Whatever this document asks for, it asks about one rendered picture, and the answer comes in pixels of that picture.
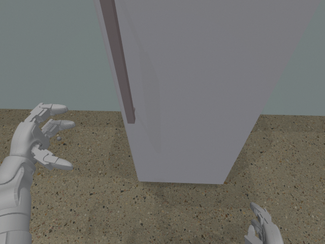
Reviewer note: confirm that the robot left hand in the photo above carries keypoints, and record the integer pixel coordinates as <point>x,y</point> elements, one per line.
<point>28,134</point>

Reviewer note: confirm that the left robot forearm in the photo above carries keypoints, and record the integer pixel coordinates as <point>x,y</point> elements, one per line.
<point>16,177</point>

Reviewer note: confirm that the handle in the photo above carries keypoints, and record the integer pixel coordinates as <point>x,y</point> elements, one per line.
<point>112,27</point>

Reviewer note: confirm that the fridge door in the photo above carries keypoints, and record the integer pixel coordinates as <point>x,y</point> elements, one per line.
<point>200,74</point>

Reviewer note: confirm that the robot right hand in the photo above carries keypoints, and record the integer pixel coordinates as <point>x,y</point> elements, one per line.
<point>267,231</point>

